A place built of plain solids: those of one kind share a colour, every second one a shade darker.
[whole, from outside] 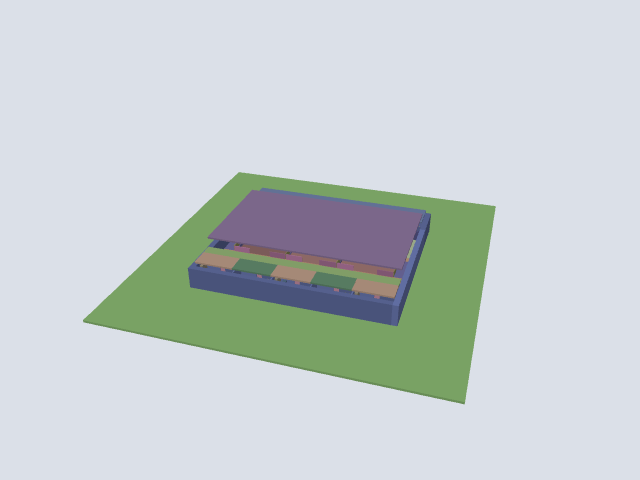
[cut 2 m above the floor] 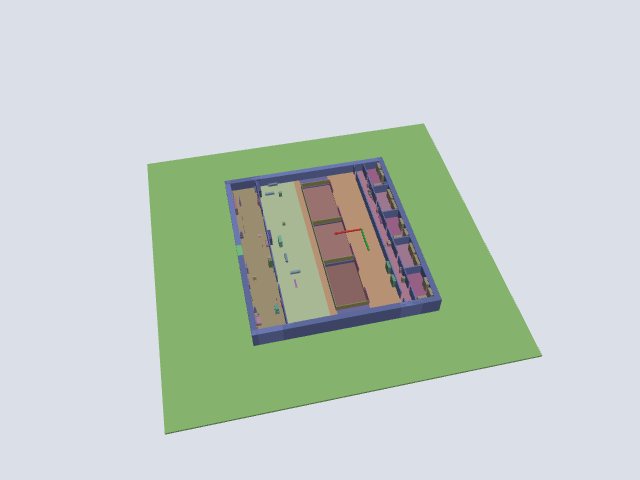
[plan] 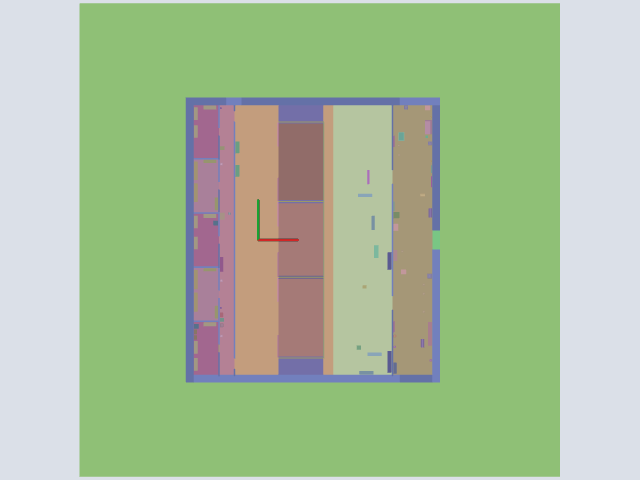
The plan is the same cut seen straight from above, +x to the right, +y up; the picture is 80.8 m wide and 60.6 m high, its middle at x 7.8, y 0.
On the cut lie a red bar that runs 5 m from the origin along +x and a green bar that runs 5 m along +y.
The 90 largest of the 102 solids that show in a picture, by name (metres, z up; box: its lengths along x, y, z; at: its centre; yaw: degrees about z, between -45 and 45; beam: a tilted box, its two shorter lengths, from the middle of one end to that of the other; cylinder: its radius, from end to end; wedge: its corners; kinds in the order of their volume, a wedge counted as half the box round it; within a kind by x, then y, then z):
{
 "ground_under_all_1": {"box": [60.69, 59.77, 0.4], "at": [7.77, 0.0, -0.75]},
 "wall_1": {"box": [1.0, 8.64, 3.92], "at": [-8.65, -13.68, 1.36]},
 "wall_2": {"box": [1.0, 8.64, 3.92], "at": [-8.65, -6.84, 1.36]},
 "wall_3": {"box": [1.0, 8.64, 3.92], "at": [-8.65, 0.0, 1.36]},
 "wall_4": {"box": [1.0, 8.64, 3.92], "at": [-8.65, 6.84, 1.36]},
 "wall_5": {"box": [1.0, 8.64, 3.92], "at": [-8.65, 13.68, 1.36]},
 "wall_6": {"box": [5.1, 1.0, 3.92], "at": [-6.6, -17.5, 1.36]},
 "wall_7": {"box": [3.5, 0.2, 3.92], "at": [-6.6, -10.26, 1.36]},
 "wall_8": {"box": [3.5, 0.2, 3.92], "at": [-6.6, -3.42, 1.36]},
 "wall_9": {"box": [3.5, 0.2, 3.92], "at": [-6.6, 3.42, 1.36]},
 "wall_10": {"box": [3.5, 0.2, 3.92], "at": [-6.6, 10.26, 1.36]},
 "wall_11": {"box": [5.1, 1.0, 3.92], "at": [-6.6, 17.5, 1.36]},
 "wall_12": {"box": [0.2, 3.05, 3.92], "at": [-4.95, -15.68, 1.36]},
 "wall_13": {"box": [0.2, 3.05, 3.92], "at": [-4.95, -15.68, 1.36]},
 "wall_14": {"box": [0.2, 3.05, 3.92], "at": [-4.95, -11.68, 1.36]},
 "wall_15": {"box": [0.2, 5.89, 3.92], "at": [-4.95, -10.26, 1.36]},
 "wall_16": {"box": [0.2, 3.05, 3.92], "at": [-4.95, -8.84, 1.36]},
 "wall_17": {"box": [0.2, 3.05, 3.92], "at": [-4.95, -4.84, 1.36]},
 "wall_18": {"box": [0.2, 5.89, 3.92], "at": [-4.95, -3.42, 1.36]},
 "wall_19": {"box": [0.2, 3.05, 3.92], "at": [-4.95, -2.0, 1.36]},
 "wall_20": {"box": [0.2, 3.05, 3.92], "at": [-4.95, 2.0, 1.36]},
 "wall_21": {"box": [0.2, 3.05, 3.92], "at": [-4.95, 4.84, 1.36]},
 "wall_22": {"box": [0.2, 3.05, 3.92], "at": [-4.95, 8.84, 1.36]},
 "wall_23": {"box": [0.2, 3.05, 3.92], "at": [-4.95, 11.68, 1.36]},
 "wall_24": {"box": [0.2, 3.05, 3.92], "at": [-4.95, 15.68, 1.36]},
 "wall_25": {"box": [0.2, 3.05, 3.92], "at": [-4.95, 15.68, 1.36]},
 "wall_26": {"box": [3.75, 1.0, 3.92], "at": [-3.98, -17.5, 1.36]},
 "wall_27": {"box": [3.75, 1.0, 3.92], "at": [-3.98, 17.5, 1.36]},
 "wall_28": {"box": [0.2, 29.9, 3.92], "at": [-3.0, 0.0, 1.36]},
 "wall_29": {"box": [21.76, 1.0, 3.92], "at": [6.98, -17.5, 1.36]},
 "wall_30": {"box": [21.76, 1.0, 3.92], "at": [6.98, 17.5, 1.36]},
 "wall_31": {"box": [0.2, 8.41, 3.92], "at": [16.96, -13.0, 1.36]},
 "wall_32": {"box": [0.2, 14.18, 3.92], "at": [16.96, 0.0, 1.36]},
 "wall_33": {"box": [0.2, 8.41, 3.92], "at": [16.96, 13.0, 1.36]},
 "wall_34": {"box": [6.9, 1.0, 3.92], "at": [19.51, -17.5, 1.36]},
 "wall_35": {"box": [6.9, 1.0, 3.92], "at": [19.51, 17.5, 1.36]},
 "wall_36": {"box": [1.0, 16.8, 3.92], "at": [22.46, -9.6, 1.36]},
 "wall_37": {"box": [1.0, 16.8, 3.92], "at": [22.46, 9.6, 1.36]},
 "floor_yard_1": {"box": [7.5, 34.2, 1.29], "at": [13.21, 0.0, 0.04]},
 "floor_walkway_1": {"box": [5.55, 34.2, 1.29], "at": [-0.23, 0.0, 0.04]},
 "floor_walkway_2": {"box": [1.25, 34.2, 1.29], "at": [8.84, 0.0, 0.04]},
 "floor_lobby_1": {"box": [5.1, 34.2, 1.29], "at": [19.51, 0.0, 0.04]},
 "ceil_hall_1": {"box": [19.96, 34.2, 0.3], "at": [6.98, 0.0, 6.04]},
 "floor_plot_1": {"box": [5.66, 9.8, 1.05], "at": [5.38, -9.8, -0.07]},
 "floor_plot_2": {"box": [5.66, 9.15, 1.08], "at": [5.38, 0.07, -0.06]},
 "floor_plot_3": {"box": [5.66, 9.65, 0.6], "at": [5.38, 9.88, -0.3]},
 "floor_store_1": {"box": [3.3, 6.84, 1.29], "at": [-6.6, -13.68, 0.04]},
 "floor_store_2": {"box": [3.3, 6.84, 1.29], "at": [-6.6, 0.0, 0.04]},
 "floor_store_3": {"box": [3.3, 6.84, 1.29], "at": [-6.6, 13.68, 0.04]},
 "floor_back_corridor_1": {"box": [1.95, 34.2, 1.29], "at": [-3.98, 0.0, 0.04]},
 "floor_changing_1": {"box": [3.3, 6.84, 1.29], "at": [-6.6, -6.84, 0.04]},
 "floor_changing_2": {"box": [3.3, 6.84, 1.29], "at": [-6.6, 6.84, 0.04]},
 "ceil_lobby_1": {"box": [5.1, 34.2, 0.3], "at": [19.51, 0.0, 4.24]},
 "floor_baulk_1": {"box": [5.66, 2.4, 1.29], "at": [5.38, -15.9, 0.04]},
 "floor_baulk_2": {"box": [5.66, 0.4, 1.29], "at": [5.38, -4.7, 0.04]},
 "floor_baulk_3": {"box": [5.66, 0.4, 1.29], "at": [5.38, 4.85, 0.04]},
 "floor_baulk_4": {"box": [5.66, 2.4, 1.29], "at": [5.38, 15.9, 0.04]},
 "ceil_store_1": {"box": [3.3, 6.84, 0.3], "at": [-6.6, -13.68, 4.09]},
 "ceil_store_2": {"box": [3.3, 6.84, 0.3], "at": [-6.6, 0.0, 4.09]},
 "ceil_store_3": {"box": [3.3, 6.84, 0.3], "at": [-6.6, 13.68, 4.09]},
 "ceil_back_corridor_1": {"box": [1.95, 34.2, 0.3], "at": [-3.98, 0.0, 4.09]},
 "shelves_store_1": {"box": [0.5, 1.6, 2.0], "at": [-7.87, -15.71, 1.69]},
 "shelves_store_2": {"box": [0.5, 1.6, 2.0], "at": [-7.87, -13.56, 1.69]},
 "shelves_store_3": {"box": [0.5, 1.6, 2.0], "at": [-7.87, -0.38, 1.69]},
 "shelves_store_4": {"box": [0.5, 1.6, 2.0], "at": [-7.87, 2.27, 1.69]},
 "shelves_store_5": {"box": [0.5, 1.6, 2.0], "at": [-7.87, 13.7, 1.69]},
 "shelves_store_6": {"box": [0.5, 1.6, 2.0], "at": [-7.87, 15.95, 1.69]},
 "shelves_store_7": {"box": [1.6, 0.5, 2.0], "at": [-6.1, -10.64, 1.69]},
 "shelves_store_8": {"box": [1.6, 0.5, 2.0], "at": [-6.1, 3.04, 1.69]},
 "shelves_store_9": {"box": [1.6, 0.5, 2.0], "at": [-6.1, 16.72, 1.69]},
 "ceil_changing_1": {"box": [3.3, 6.84, 0.3], "at": [-6.6, -6.84, 4.09]},
 "ceil_changing_2": {"box": [3.3, 6.84, 0.3], "at": [-6.6, 6.84, 4.09]},
 "door_leaf_1": {"box": [0.97, 2.4, 4.56], "at": [22.48, 0.0, 1.68]},
 "lockers_changing_1": {"box": [0.5, 2.45, 1.8], "at": [-7.87, -7.84, 1.59]},
 "lockers_changing_2": {"box": [0.5, 2.45, 1.8], "at": [-7.87, -5.0, 1.59]},
 "lockers_changing_3": {"box": [0.5, 2.35, 1.8], "at": [-7.87, 5.99, 1.59]},
 "lockers_changing_4": {"box": [0.5, 2.35, 1.8], "at": [-7.87, 8.73, 1.59]},
 "rail_far_1": {"box": [0.12, 29.92, 2.34], "at": [8.27, 0.0, 0.57]},
 "rail_baulk_1": {"box": [5.66, 0.12, 2.34], "at": [5.38, -14.9, 0.57]},
 "rail_baulk_2": {"box": [5.66, 0.12, 2.34], "at": [5.38, -4.7, 0.57]},
 "rail_baulk_3": {"box": [5.66, 0.12, 2.34], "at": [5.38, 4.85, 0.57]},
 "rail_baulk_4": {"box": [5.66, 0.12, 2.34], "at": [5.38, 14.9, 0.57]},
 "lockers_hall_1": {"box": [0.5, 2.75, 1.8], "at": [16.58, -15.38, 1.59]},
 "lockers_hall_2": {"box": [0.5, 2.2, 1.8], "at": [16.58, -2.65, 1.59]},
 "locker_row_walkway_1": {"box": [0.5, 1.5, 1.8], "at": [-2.62, 8.72, 1.59]},
 "locker_row_walkway_2": {"box": [0.5, 1.5, 1.8], "at": [-2.62, 11.7, 1.59]},
 "lockers_lobby_1": {"box": [0.5, 3.0, 1.8], "at": [21.68, -11.85, 1.59]},
 "float_rack_hall_1": {"box": [0.6, 1.6, 1.5], "at": [14.9, -1.47, 1.44]},
 "drinks_machine_lobby_1": {"box": [0.75, 0.8, 1.85], "at": [17.46, 3.15, 1.61]},
 "rail_end_1": {"box": [0.12, 3.09, 2.34], "at": [2.49, -3.1, 0.57]}
}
